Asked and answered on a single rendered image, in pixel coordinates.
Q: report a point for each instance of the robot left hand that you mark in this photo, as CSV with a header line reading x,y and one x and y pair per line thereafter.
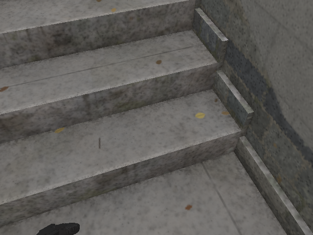
x,y
60,229

